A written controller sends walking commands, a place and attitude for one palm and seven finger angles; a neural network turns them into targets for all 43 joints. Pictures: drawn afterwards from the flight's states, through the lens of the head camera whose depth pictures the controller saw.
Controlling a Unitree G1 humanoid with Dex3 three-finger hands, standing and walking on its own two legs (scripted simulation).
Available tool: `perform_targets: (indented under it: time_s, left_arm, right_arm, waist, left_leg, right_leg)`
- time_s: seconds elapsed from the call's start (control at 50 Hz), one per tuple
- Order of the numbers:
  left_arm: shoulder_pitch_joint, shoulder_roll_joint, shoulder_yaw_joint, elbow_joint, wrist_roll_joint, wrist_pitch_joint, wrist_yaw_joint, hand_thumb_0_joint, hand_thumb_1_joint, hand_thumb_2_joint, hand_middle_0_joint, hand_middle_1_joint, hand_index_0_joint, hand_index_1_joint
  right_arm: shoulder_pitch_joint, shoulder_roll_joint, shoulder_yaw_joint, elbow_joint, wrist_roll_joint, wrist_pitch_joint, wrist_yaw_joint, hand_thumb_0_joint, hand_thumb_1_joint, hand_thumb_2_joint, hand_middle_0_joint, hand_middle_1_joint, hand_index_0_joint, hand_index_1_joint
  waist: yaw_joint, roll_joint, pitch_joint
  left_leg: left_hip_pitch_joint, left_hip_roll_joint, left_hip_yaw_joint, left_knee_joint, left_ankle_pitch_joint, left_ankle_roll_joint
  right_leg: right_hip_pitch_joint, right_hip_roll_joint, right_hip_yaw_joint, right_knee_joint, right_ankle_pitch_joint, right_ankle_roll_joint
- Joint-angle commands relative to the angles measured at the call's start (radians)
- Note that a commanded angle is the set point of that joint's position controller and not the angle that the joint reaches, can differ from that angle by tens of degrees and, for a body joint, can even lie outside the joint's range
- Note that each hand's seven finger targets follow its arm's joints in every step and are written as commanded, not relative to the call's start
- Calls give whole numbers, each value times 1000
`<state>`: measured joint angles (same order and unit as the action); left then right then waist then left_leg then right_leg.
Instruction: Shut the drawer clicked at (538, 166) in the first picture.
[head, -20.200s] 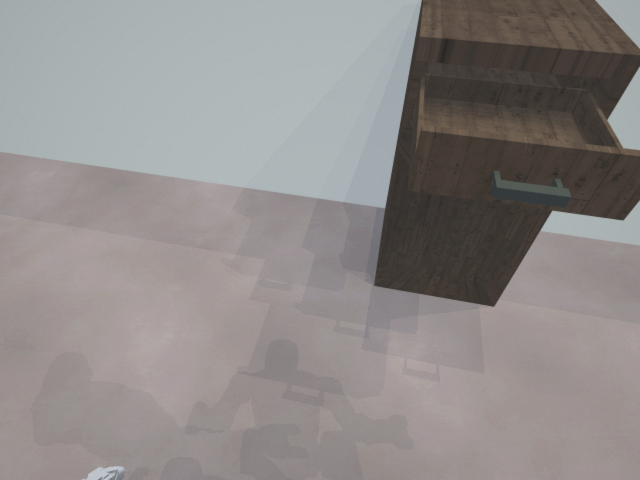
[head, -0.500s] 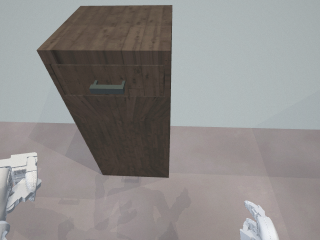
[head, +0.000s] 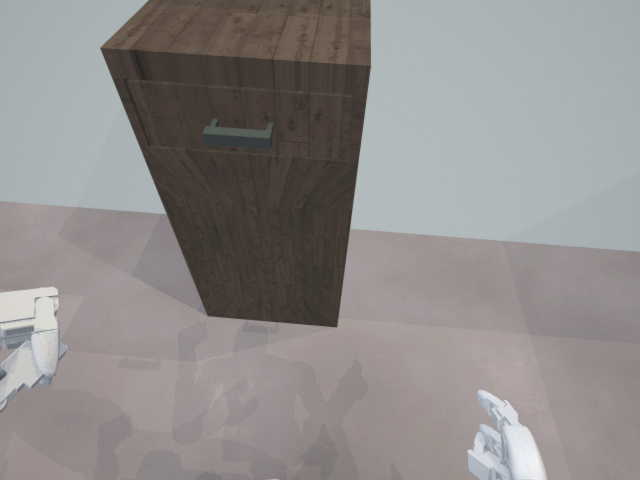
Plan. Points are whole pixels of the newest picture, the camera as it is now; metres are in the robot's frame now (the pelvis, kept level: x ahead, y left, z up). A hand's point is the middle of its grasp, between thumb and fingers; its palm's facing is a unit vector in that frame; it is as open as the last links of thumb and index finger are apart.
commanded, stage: step back with the hand held close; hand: left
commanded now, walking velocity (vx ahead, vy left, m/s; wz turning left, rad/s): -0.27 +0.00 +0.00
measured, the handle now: (240, 131) +0.68 +0.20 +0.04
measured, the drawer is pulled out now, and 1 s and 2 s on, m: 0.00 0.00 0.00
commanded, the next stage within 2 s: stop stepping back and stand still in 0.74 s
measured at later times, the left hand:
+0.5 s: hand (61, 398) +0.15 +0.22 +0.17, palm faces +0.23 -0.83 -0.50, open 3.2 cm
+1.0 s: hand out of the picture -0.02 +0.18 +0.18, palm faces +0.26 -0.79 -0.55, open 3.2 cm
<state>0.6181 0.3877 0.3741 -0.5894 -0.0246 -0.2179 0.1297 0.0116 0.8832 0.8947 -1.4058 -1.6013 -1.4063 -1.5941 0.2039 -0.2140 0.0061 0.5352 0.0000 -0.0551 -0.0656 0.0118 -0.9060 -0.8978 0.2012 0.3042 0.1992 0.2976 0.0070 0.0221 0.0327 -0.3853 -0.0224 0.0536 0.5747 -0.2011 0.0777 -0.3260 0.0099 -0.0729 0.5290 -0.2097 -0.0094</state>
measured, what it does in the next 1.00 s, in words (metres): walks backwards: right foot, then left foot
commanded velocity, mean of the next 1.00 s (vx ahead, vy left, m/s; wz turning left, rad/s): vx -0.26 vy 0.00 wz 0.01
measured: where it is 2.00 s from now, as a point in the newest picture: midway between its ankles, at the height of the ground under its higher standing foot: outside the picture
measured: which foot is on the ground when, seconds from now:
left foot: down 0.00-0.58, up 0.60-0.74, down 0.76-0.96, up 0.98-1.00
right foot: down 0.00-0.16, up 0.18-0.50, down 0.52-1.00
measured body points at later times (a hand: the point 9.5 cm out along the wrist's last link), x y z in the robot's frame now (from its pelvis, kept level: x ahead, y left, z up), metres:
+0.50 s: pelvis -0.06 -0.01 +0.00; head +0.00 +0.01 +0.45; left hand +0.13 +0.26 +0.20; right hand +0.15 -0.22 -0.07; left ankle +0.07 +0.07 -0.73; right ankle -0.18 -0.12 -0.72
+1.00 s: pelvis -0.21 -0.04 +0.00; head -0.20 -0.04 +0.45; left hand -0.04 +0.22 +0.21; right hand -0.05 -0.28 -0.08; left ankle -0.11 +0.08 -0.71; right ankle -0.19 -0.13 -0.73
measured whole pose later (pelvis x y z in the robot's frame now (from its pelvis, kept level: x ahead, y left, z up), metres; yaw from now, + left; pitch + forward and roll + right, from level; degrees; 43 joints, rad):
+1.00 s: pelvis -0.21 -0.04 +0.00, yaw +0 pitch -1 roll +1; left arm 0.70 0.47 0.39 -0.64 -0.05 -0.20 0.12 0.01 0.88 0.89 -1.40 -1.60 -1.40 -1.59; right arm 0.22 -0.20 -0.01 0.54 0.01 -0.07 -0.05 0.01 -0.91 -0.90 0.20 0.30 0.20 0.30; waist -0.04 -0.01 0.03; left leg -0.46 0.00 0.00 0.66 -0.29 -0.01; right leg -0.31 0.03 -0.02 0.60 -0.30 -0.04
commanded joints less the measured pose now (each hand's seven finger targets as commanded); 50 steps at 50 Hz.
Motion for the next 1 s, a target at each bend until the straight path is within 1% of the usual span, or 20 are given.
perform_targets:
  time_s: [0.0, 0.08, 0.16, 0.24, 0.4, 0.5, 0.52, 0.54, 0.58, 0.64, 0.68, 0.72, 0.76, 0.78, 0.82, 0.9, 0.92, 0.94, 0.96, 0.98]
  left_arm:
    - [-29, 150, 97, -216, -18, -72, 31, 0, 900, 900, -1400, -1600, -1400, -1600]
    - [-32, 171, 110, -227, -18, -84, 45, 0, 900, 900, -1400, -1600, -1400, -1600]
    - [-31, 181, 147, -253, 13, -100, 32, 0, 900, 900, -1400, -1600, -1400, -1600]
    - [50, 167, 147, -220, -13, -94, 27, 0, 900, 900, -1400, -1600, -1400, -1600]
    - [26, 187, 101, -270, -39, -97, -9, 0, 900, 900, -1400, -1600, -1400, -1600]
    - [92, 245, 194, -315, -78, -80, -25, 0, 900, 900, -1400, -1600, -1400, -1600]
    - [88, 266, 215, -313, -89, -85, -27, 0, 900, 900, -1400, -1600, -1400, -1600]
    - [103, 253, 207, -278, -102, -85, -22, 0, 900, 900, -1400, -1600, -1400, -1600]
    - [92, 235, 208, -210, -94, -69, -6, 0, 900, 900, -1400, -1600, -1400, -1600]
    - [1, 190, 129, -144, -45, -29, 3, 0, 900, 900, -1400, -1600, -1400, -1600]
    - [-98, 180, 83, -164, -32, -24, 11, 0, 900, 900, -1400, -1600, -1400, -1600]
    - [-110, 200, 79, -184, -25, -36, 13, 0, 900, 900, -1400, -1600, -1400, -1600]
    - [-97, 201, 70, -234, -35, -72, 2, 0, 900, 900, -1400, -1600, -1400, -1600]
    - [-36, 222, 113, -204, -34, -69, 7, 0, 900, 900, -1400, -1600, -1400, -1600]
    - [25, 201, 121, -253, -41, -61, -9, 0, 900, 900, -1400, -1600, -1400, -1600]
    - [161, 199, 171, -243, -45, -45, 11, 0, 900, 900, -1400, -1600, -1400, -1600]
    - [143, 215, 180, -233, -35, -41, 16, 0, 900, 900, -1400, -1600, -1400, -1600]
    - [103, 235, 194, -202, -30, -36, 27, 0, 900, 900, -1400, -1600, -1400, -1600]
    - [43, 202, 160, -192, -36, -21, 37, 0, 900, 900, -1400, -1600, -1400, -1600]
    - [-34, 182, 149, -182, -28, -21, 39, 0, 900, 900, -1400, -1600, -1400, -1600]
  right_arm:
    - [-72, -139, -62, -137, 4, -60, -16, 0, -900, -900, 200, 300, 200, 300]
    - [-86, -142, -60, -122, 0, -59, -22, 0, -900, -900, 200, 300, 200, 300]
    - [-106, -152, -62, -139, -18, -75, -28, 0, -900, -900, 200, 300, 200, 300]
    - [-84, -126, -69, -124, -21, -92, -14, 0, -900, -900, 200, 300, 200, 300]
    - [-51, -123, -58, -48, -32, -91, 29, 0, -900, -900, 200, 300, 200, 300]
    - [-120, -123, -60, -121, -14, -50, 40, 0, -900, -900, 200, 300, 200, 300]
    - [-136, -116, -57, -133, -4, -33, 38, 0, -900, -900, 200, 300, 200, 300]
    - [-123, -95, -58, -133, 24, -21, 31, 0, -900, -900, 200, 300, 200, 300]
    - [-164, -98, -68, -127, 32, -19, 15, 0, -900, -900, 200, 300, 200, 300]
    - [-173, -54, -16, -110, 7, 5, -15, 0, -900, -900, 200, 300, 200, 300]
    - [-176, -80, -19, -97, 9, 0, -36, 0, -900, -900, 200, 300, 200, 300]
    - [-127, -116, -37, -89, 15, -9, -48, 0, -900, -900, 200, 300, 200, 300]
    - [-68, -155, -59, -111, 36, -30, -24, 0, -900, -900, 200, 300, 200, 300]
    - [-82, -139, -69, -109, 18, -43, -17, 0, -900, -900, 200, 300, 200, 300]
    - [-93, -126, -62, -112, -12, -71, 0, 0, -900, -900, 200, 300, 200, 300]
    - [-88, -129, -68, -151, 16, -77, 6, 0, -900, -900, 200, 300, 200, 300]
    - [-105, -121, -68, -166, 19, -69, 0, 0, -900, -900, 200, 300, 200, 300]
    - [-102, -114, -75, -158, 17, -58, -7, 0, -900, -900, 200, 300, 200, 300]
    - [-97, -113, -82, -130, 18, -58, -12, 0, -900, -900, 200, 300, 200, 300]
    - [-78, -124, -79, -93, 0, -54, -11, 0, -900, -900, 200, 300, 200, 300]
  waist:
    - [-22, -27, -84]
    - [-27, 20, -73]
    - [-2, 225, -103]
    - [2, 93, -140]
    - [7, 163, -373]
    - [34, 135, -358]
    - [26, 47, -320]
    - [9, -184, -278]
    - [22, -256, -140]
    - [-12, -71, -80]
    - [-26, -92, -58]
    - [-19, -33, -122]
    - [-3, 47, -235]
    - [12, 124, -276]
    - [23, 214, -266]
    - [9, 117, -157]
    - [0, 46, -90]
    - [-2, -187, -44]
    - [2, -288, -17]
    - [-31, -204, -17]
  left_leg:
    - [-7, 80, -179, -81, -223, -27]
    - [-5, 101, -217, -117, -220, -26]
    - [-308, 294, -453, -472, -423, 53]
    - [-67, 285, -383, -378, -130, 73]
    - [590, 235, -226, -181, 852, -7]
    - [337, 210, -164, -225, 423, -26]
    - [286, 154, -111, -162, 212, -53]
    - [282, 67, -59, 28, 20, -79]
    - [12, -15, -82, 416, -210, -99]
    - [-92, 33, -47, 253, -166, -95]
    - [-30, 22, -26, 26, -57, -91]
    - [145, 81, -50, -164, 384, -48]
    - [328, 235, -143, -207, 722, 15]
    - [379, 277, -238, -152, 829, 57]
    - [206, 323, -323, -253, 600, 95]
    - [-136, 185, -180, -283, -273, 12]
    - [-204, 90, -87, -173, -383, -45]
    - [-96, -22, -20, 185, -316, -103]
    - [-66, -17, -71, 483, -249, -106]
    - [-72, 5, -97, 576, -192, -101]
  right_leg:
    - [2, -129, 217, -173, -148, -49]
    - [-38, -104, 170, -150, -154, -39]
    - [276, 65, 97, 290, -66, 20]
    - [117, 54, 123, 245, -248, 11]
    - [-43, 53, 89, -78, -167, 17]
    - [125, 25, 70, -176, -82, 1]
    - [97, -39, 113, -241, 16, -14]
    - [-47, -181, 216, -315, 74, -29]
    - [-135, -347, 339, -307, 240, -129]
    - [54, -253, 192, -133, 708, -100]
    - [112, -217, 158, -74, 788, -48]
    - [103, -127, 117, 4, 692, 53]
    - [61, -36, 119, 127, 206, 99]
    - [-45, -11, 129, 189, -53, 72]
    - [15, 17, 125, 299, -332, 32]
    - [275, 0, 51, -1, -184, 13]
    - [228, -53, 117, -133, -301, -17]
    - [-67, -224, 395, -373, -619, -97]
    - [-259, -394, 613, -477, -759, -176]
    - [-275, -373, 576, -456, -681, -172]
